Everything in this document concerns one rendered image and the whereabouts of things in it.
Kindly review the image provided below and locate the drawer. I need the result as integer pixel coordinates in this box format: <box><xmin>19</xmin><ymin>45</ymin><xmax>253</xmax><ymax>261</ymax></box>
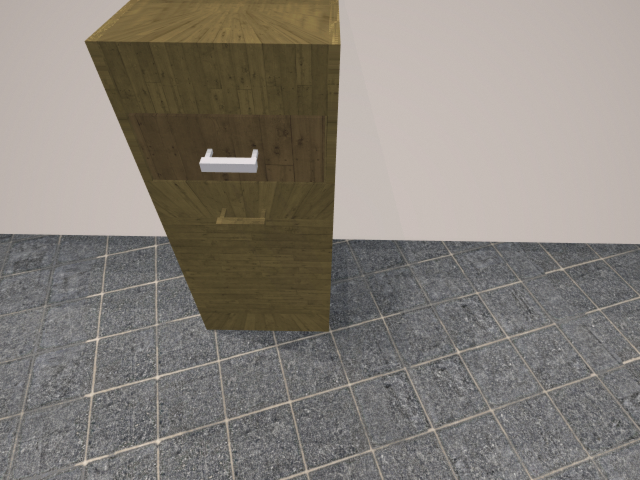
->
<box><xmin>128</xmin><ymin>113</ymin><xmax>325</xmax><ymax>182</ymax></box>

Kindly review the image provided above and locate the cabinet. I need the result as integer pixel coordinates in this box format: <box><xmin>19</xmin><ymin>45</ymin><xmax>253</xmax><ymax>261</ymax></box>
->
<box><xmin>85</xmin><ymin>0</ymin><xmax>341</xmax><ymax>332</ymax></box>

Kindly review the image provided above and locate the handle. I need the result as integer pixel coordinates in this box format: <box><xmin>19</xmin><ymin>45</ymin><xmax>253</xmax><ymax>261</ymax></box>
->
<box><xmin>216</xmin><ymin>217</ymin><xmax>266</xmax><ymax>231</ymax></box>
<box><xmin>199</xmin><ymin>149</ymin><xmax>258</xmax><ymax>173</ymax></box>

